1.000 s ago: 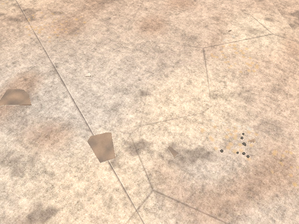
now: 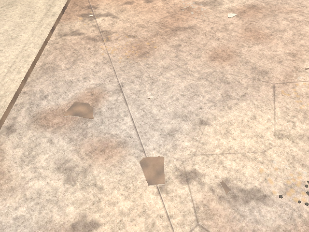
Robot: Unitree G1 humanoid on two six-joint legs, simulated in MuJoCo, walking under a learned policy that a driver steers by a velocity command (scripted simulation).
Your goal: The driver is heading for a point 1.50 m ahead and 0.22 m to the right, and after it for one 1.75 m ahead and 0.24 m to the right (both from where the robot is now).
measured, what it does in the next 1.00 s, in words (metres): walks ahead: right foot, then left foot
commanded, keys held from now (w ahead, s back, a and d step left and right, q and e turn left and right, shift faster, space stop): w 1.00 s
